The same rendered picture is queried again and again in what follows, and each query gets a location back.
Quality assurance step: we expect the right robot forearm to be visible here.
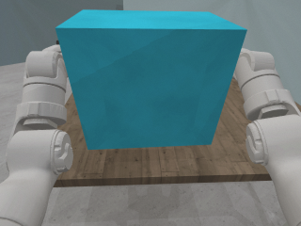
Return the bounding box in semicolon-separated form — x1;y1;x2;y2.
232;48;301;121

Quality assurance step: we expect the table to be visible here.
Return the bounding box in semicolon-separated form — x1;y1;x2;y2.
53;78;301;226

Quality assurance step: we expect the carton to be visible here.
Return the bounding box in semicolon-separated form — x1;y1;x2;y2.
55;9;247;150

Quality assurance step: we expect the left robot upper arm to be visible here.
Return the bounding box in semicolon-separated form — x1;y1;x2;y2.
0;129;73;226

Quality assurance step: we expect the right robot upper arm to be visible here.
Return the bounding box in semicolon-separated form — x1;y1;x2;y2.
246;114;301;226

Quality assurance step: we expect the left robot forearm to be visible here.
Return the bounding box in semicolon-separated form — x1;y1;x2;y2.
6;44;68;172

